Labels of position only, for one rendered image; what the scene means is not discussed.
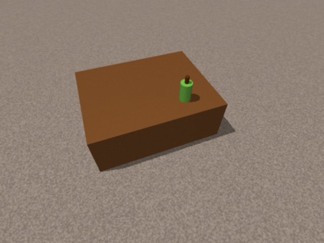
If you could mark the bottle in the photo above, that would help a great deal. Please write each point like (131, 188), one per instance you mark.
(185, 89)

